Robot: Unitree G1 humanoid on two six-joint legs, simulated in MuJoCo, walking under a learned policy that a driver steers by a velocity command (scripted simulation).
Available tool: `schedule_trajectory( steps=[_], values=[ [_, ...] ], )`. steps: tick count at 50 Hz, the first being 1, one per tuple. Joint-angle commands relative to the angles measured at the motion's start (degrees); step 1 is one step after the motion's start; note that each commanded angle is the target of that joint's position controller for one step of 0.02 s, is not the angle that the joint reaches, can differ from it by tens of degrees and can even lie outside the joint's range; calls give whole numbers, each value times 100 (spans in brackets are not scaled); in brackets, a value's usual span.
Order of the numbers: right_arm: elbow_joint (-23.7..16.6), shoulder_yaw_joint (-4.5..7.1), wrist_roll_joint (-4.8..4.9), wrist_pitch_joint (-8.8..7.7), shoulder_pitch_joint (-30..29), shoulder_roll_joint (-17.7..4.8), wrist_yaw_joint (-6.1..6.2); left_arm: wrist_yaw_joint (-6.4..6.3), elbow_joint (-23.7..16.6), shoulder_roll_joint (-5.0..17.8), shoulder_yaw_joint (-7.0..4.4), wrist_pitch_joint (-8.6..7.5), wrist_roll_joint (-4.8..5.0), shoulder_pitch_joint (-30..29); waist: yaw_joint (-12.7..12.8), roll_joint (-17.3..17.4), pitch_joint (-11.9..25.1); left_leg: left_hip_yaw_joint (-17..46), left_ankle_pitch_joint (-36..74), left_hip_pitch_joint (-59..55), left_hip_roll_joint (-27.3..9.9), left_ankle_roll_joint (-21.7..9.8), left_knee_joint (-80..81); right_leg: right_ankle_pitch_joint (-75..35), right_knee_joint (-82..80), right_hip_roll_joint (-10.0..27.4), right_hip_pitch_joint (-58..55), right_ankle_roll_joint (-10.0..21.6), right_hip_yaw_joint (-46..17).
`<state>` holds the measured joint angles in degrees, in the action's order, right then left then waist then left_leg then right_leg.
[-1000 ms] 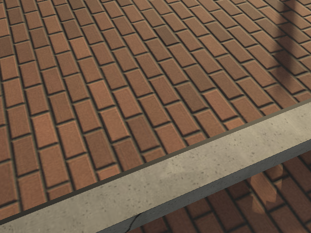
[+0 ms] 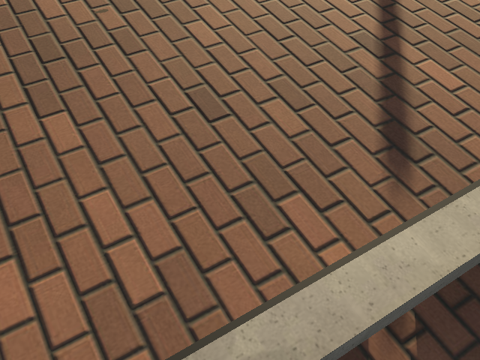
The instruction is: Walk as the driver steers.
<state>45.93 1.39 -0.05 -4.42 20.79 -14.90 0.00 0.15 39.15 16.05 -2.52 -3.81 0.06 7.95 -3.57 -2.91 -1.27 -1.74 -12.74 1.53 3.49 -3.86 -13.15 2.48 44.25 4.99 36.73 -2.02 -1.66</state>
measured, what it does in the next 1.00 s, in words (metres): climbs, turning left: right foot, then left foot 0.14 m higher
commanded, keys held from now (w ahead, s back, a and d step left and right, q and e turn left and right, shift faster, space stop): w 0.30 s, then w+q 0.70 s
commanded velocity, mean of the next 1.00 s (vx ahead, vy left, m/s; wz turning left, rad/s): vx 0.49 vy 0.00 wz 0.28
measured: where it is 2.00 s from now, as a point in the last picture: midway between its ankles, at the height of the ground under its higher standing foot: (130, 202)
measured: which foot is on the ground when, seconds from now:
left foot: down 0.00-0.18, up 0.20-0.64, down 0.66-1.00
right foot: up 0.00-0.16, down 0.18-0.66, up 0.68-1.00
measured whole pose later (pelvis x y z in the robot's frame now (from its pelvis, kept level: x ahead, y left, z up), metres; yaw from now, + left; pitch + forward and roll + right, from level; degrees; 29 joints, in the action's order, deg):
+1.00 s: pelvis +0.50 +0.07 +0.14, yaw +21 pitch +5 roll -3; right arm 47.3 0.4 1.0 -3.5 26.5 -10.4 -0.1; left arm 0.0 34.3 11.5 0.5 -5.4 -0.8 0.2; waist -3.1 -1.7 3.1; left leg 5.6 -15.1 9.1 5.9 -7.5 -20.3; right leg -1.7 59.5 3.3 50.6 1.0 -1.5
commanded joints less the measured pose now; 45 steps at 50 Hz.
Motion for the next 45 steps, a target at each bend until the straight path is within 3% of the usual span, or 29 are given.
schedule_trajectory(
  steps=[1, 5, 6, 7, 8, 9, 10, 11, 12, 14, 16, 18, 22, 25, 26, 28, 30, 32, 33, 34, 35, 36, 37, 38, 39, 41, 42, 43, 45],
  values=[
    [-330, 265, 32, -12, -66, -1053, 55, 59, -465, 97, 33, -65, 49, -594, -26, 778, -118, 615, 2203, 329, -1436, -732, 315, -368, -643, -231, -441, -24, 256],
    [-324, 265, 124, 128, -109, -1072, 72, 172, -571, 295, -38, 4, 21, -607, 153, 823, -55, 780, 3679, -348, -1746, -665, -328, 481, -930, -450, -625, 345, 332],
    [-179, 210, -253, 99, -6, -872, 20, 143, -355, 188, 23, 110, -443, -115, 313, 845, 162, 388, 5106, -428, -1408, -453, -1062, 645, -1060, -709, -1204, 518, 692],
    [-161, 226, -178, 86, 21, -911, 6, 112, -125, 199, -16, 77, -489, 623, 619, 907, 563, 301, 5672, -308, -1197, -343, -2000, 272, -1604, -905, -2124, 649, 773],
    [-171, 222, -20, 63, -67, -910, 0, 59, 101, 342, -72, 2, -485, 1409, 1038, 779, 970, 210, 4655, 417, -953, -187, -3081, -389, -2134, -660, -3419, 719, 579],
    [-405, 79, 47, 49, -89, -358, -25, -10, 182, 854, -155, -41, -512, 1991, 1142, -217, 1536, 44, 1197, 1741, -470, 28, -4927, -1496, -2182, 1025, -4695, 875, -1307],
    [-352, 63, 99, 129, 764, -166, 19, -14, 303, 1504, -328, 68, -388, 2075, 673, -1075, 2030, 426, -1581, 3009, 307, 160, -6663, -2458, -2276, 2056, -5351, 1692, -3234],
    [-236, 113, -111, 209, 541, -518, 57, -7, 263, 1292, -380, 156, -189, 1745, 819, -124, 1728, 793, -1238, 3556, 26, 136, -7487, -134, -2537, 1825, -4821, 1941, -2988],
    [-379, 108, -243, 199, -7, -495, 17, -8, 277, 748, -211, 175, -172, 1260, 680, -26, 786, 503, -1035, 4125, -210, 108, -7927, 1533, -2805, 1417, -4024, 1843, -2407],
    [-610, 64, -325, 241, -404, -271, -84, 10, 504, 223, -14, 137, -209, 1205, 450, -193, 137, 219, -944, 4668, -480, 56, -8630, 2487, -3146, 855, -3043, 1508, -1820],
    [-873, -70, -268, 391, -742, 205, -89, 17, 866, 28, 60, 7, -217, 1569, 403, -273, -21, 126, -1090, 5546, -408, -18, -10139, 2683, -3251, 871, -2601, 1534, -1599],
    [-1277, -211, -139, 451, -1383, 614, 91, 63, 1242, 71, 62, -118, -245, 1945, 400, -275, -156, 503, -1407, 6891, -222, -188, -11591, 2838, -3313, 1140, -2600, 1518, -1476],
    [-1975, -381, -111, 506, -2291, 775, 196, 59, 1661, 17, 198, -227, -137, 1793, -17, 94, -591, 485, -1093, 7321, -236, -231, -10705, 2908, -3748, 883, -1664, 928, -339],
    [-2148, -375, -202, 597, -2362, 626, 88, -215, 1734, 305, 216, -220, -92, 1955, 50, -22, -369, -52, -967, 6455, -478, -53, -9221, 1362, -4433, 816, -1879, 1227, 6],
    [-1949, -334, -177, 607, -2028, 492, 48, -221, 1688, 266, 226, -229, -31, 1955, 36, 146, -244, -307, -924, 6114, -620, -114, -8670, 437, -4461, 693, -2283, 1261, 421],
    [-1975, -419, -156, 624, -2336, 690, 5, -264, 1766, 375, 162, -162, 40, 2382, 356, 60, -61, -709, -1358, 5840, -787, -366, -7666, -1176, -4433, 779, -3374, 1316, 798],
    [-1861, -468, -41, 602, -2228, 810, -30, -314, 1635, 384, 156, -47, 44, 2421, 287, -76, 410, -1298, -1709, 4383, -391, -600, -6310, -4975, -3736, 817, -3666, 1272, 1238],
    [-1596, -304, -78, 597, -1349, 511, -62, -323, 1423, 739, 12, 58, -129, 2265, -112, -702, 1220, -1320, -2366, 3415, 217, -750, -5734, -8335, -1944, 1260, -4377, 1222, 1237],
    [-1973, 5, 309, 364, -1243, -202, -203, -265, 1209, 1218, -20, 152, 13, 1722, -658, -1341, 1737, -562, -1189, 2224, 129, -788, -4220, -9088, -974, 1314, -4324, 1145, 838],
    [-1729, 270, 263, 290, -546, -943, -216, -304, 777, 1060, -59, 101, -21, 1485, -811, -552, 2173, 1967, -1470, 559, -515, -1228, -2917, -7160, 1009, 751, -2565, 885, 801],
    [-1307, 443, 158, 342, 12, -1647, -82, -35, 509, 255, 130, -166, -298, 1420, -417, 2125, 2768, 5940, -1139, -1146, -1904, -2064, -681, 1116, 3589, -1013, -49, 442, 83],
    [-1130, 283, -33, 280, 209, -1056, 15, 256, 798, 457, -65, -405, -187, 1570, -452, 1243, 2909, 6681, -1543, -1104, -2299, -1932, -234, 1312, 5619, -874, 741, 466, -1288],
    [-851, 109, 9, 190, 199, -630, -75, 331, 570, 474, -94, -444, 66, 1073, -239, 634, 1472, 5784, -1642, -103, -2178, -1623, -328, 1312, 6152, -722, 1389, 564, -942],
    [-640, 54, 55, 120, -48, -397, -193, 231, 193, 141, 17, -451, 47, 361, 10, -92, 275, 4636, -1275, 1044, -1869, -1290, -587, 1362, 6378, -518, 1764, 691, -562],
    [-481, -83, -48, 98, -265, 14, -270, 170, 24, -86, 99, -416, 28, 266, 386, -167, -131, 3489, -498, 1722, -1494, -1000, -706, 1274, 6310, -329, 1733, 800, -346],
    [-284, -134, -29, 69, -491, 341, -340, 122, -163, -455, 280, -267, 30, 653, 859, 309, -170, 1981, 199, 2187, -789, -577, -797, 898, 6140, -161, 1561, 910, -232],
    [-342, -65, 24, 50, -641, 117, -347, 88, -182, -288, 278, -197, 70, 738, 952, 229, -215, 1641, 390, 2243, -636, -636, -617, 804, 5344, -84, 1596, 835, -94],
    [-378, -52, 70, 32, -732, 110, -311, 60, -295, -248, 288, -171, -15, 532, 959, 79, -166, 1294, 515, 2545, -390, -597, -503, 530, 4303, -34, 1213, 742, 3],
    [-327, 6, 87, -36, -403, -121, -225, -2, -483, -150, 235, -144, -175, 10, 737, 356, 102, 1109, 1777, 2555, -231, -474, -238, -31, 3163, -188, 718, 546, 429]
  ],
)
Velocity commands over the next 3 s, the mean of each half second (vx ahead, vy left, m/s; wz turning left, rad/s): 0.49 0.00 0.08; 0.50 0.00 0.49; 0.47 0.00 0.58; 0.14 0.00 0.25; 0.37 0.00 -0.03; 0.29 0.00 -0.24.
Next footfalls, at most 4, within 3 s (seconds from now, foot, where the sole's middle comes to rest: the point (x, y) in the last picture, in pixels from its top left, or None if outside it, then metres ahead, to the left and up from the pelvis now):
0.18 right None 0.24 -0.12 -0.78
0.66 left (192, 352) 0.47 0.09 -0.64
1.22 right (190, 219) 0.86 0.10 -0.64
1.70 left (81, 212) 0.89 0.42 -0.64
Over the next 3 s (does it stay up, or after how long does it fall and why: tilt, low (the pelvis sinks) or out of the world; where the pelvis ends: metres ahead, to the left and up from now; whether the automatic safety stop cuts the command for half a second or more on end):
stays up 1.16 0.49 0.12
